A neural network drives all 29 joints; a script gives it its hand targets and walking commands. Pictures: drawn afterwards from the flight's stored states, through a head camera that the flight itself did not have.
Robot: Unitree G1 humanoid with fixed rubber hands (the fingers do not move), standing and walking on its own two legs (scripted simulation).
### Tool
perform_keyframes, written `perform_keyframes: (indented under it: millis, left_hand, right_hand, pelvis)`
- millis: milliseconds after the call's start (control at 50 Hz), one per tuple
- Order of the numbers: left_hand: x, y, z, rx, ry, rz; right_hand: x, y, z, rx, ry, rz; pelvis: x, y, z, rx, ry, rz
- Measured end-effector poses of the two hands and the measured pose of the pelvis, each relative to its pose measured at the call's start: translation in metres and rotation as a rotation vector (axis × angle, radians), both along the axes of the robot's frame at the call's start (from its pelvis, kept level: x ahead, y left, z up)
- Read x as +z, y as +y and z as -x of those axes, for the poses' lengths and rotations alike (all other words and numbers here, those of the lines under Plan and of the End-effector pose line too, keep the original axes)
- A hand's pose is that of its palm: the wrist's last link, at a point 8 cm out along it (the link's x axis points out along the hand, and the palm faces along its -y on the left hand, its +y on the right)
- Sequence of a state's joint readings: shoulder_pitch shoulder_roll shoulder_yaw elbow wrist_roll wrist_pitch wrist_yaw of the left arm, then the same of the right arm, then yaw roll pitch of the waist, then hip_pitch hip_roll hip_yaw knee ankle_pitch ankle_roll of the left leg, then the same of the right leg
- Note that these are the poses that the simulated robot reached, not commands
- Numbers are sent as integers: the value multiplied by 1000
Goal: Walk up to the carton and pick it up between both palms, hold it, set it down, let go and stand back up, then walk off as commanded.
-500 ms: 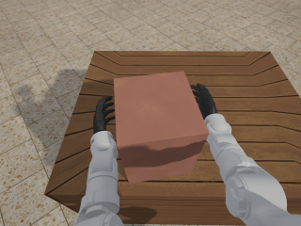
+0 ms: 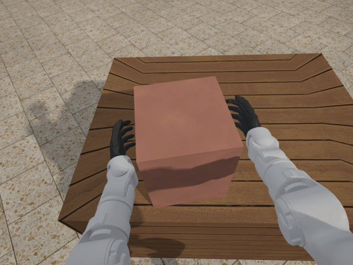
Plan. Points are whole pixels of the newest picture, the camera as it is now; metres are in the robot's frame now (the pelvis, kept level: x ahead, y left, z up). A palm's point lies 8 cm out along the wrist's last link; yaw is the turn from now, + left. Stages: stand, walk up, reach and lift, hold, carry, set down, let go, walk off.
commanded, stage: set down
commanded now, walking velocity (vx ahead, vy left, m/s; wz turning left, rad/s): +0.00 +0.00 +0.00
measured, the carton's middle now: (183, 145) +0.41 +0.05 +0.00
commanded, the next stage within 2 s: none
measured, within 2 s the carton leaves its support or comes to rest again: neither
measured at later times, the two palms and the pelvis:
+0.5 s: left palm (108, 170) +0.31 +0.21 +0.04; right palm (266, 140) +0.40 -0.14 +0.06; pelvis -0.02 +0.00 +0.00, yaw +0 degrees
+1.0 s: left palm (104, 192) +0.26 +0.21 +0.03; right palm (285, 174) +0.35 -0.19 +0.01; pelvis -0.03 +0.00 +0.00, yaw +1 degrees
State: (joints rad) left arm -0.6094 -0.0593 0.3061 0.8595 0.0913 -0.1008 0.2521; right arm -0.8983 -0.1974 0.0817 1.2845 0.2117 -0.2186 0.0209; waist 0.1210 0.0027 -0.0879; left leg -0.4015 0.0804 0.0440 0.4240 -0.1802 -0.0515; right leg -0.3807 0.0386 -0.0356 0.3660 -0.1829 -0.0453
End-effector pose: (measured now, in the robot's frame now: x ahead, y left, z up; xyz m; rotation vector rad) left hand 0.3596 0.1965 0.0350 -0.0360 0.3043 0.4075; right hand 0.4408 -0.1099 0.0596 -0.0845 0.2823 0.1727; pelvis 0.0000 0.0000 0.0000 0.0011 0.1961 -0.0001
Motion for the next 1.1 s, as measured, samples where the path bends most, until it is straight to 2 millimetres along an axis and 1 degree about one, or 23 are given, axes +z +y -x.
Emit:
perform_keyframes:
  millis: [160, 260, 340, 400, 460, 540, 620, 680, 740, 820, 900, 960, 1040, 1100]
  left_hand:
    - [3, 5, 7, 2, -11, -18]
    - [9, 1, 12, -17, -32, -18]
    - [10, 3, 19, -22, -36, -15]
    - [9, 6, 28, -24, -42, -20]
    - [7, 10, 39, -16, -51, -27]
    - [2, 14, 55, -13, -39, -35]
    - [0, 15, 70, -11, -39, -50]
    - [1, 15, 76, -7, -47, -55]
    - [2, 10, 78, -14, -43, -51]
    - [3, 6, 78, -20, -40, -53]
    - [5, 6, 79, -14, -46, -58]
    - [4, 8, 88, -7, -48, -55]
    - [-8, 11, 103, 0, -12, -50]
    - [-12, 14, 115, 13, -7, -55]
  right_hand:
    - [-1, -17, 7, -11, 4, 10]
    - [7, -23, 10, -4, -17, 6]
    - [13, -27, 14, 1, -33, 15]
    - [12, -28, 20, 6, -35, 18]
    - [5, -30, 28, 9, -25, 21]
    - [-10, -35, 45, 12, 9, 24]
    - [-25, -44, 62, 16, 32, 28]
    - [-30, -52, 73, 19, 34, 35]
    - [-31, -58, 77, 28, 27, 39]
    - [-26, -61, 77, 49, 5, 37]
    - [-31, -66, 77, 56, 14, 37]
    - [-42, -74, 86, 56, 30, 36]
    - [-57, -86, 102, 44, 43, 36]
    - [-61, -91, 113, 49, 27, 34]
  pelvis:
    - [-2, -1, 7, 1, -6, 4]
    - [-3, -1, 11, 1, -14, 4]
    - [-3, -1, 14, 3, -21, 5]
    - [-3, 0, 18, 7, -25, 8]
    - [-3, 1, 21, 11, -29, 11]
    - [-3, 2, 26, 9, -33, 12]
    - [-3, 2, 30, 8, -37, 12]
    - [-3, 2, 33, 9, -40, 11]
    - [-3, 1, 35, 9, -43, 11]
    - [-3, 0, 35, 9, -43, 9]
    - [-2, -2, 32, 10, -38, 6]
    - [-1, -4, 28, 11, -35, 4]
    - [0, -4, 24, 12, -32, 3]
    - [0, -4, 23, 12, -29, 3]
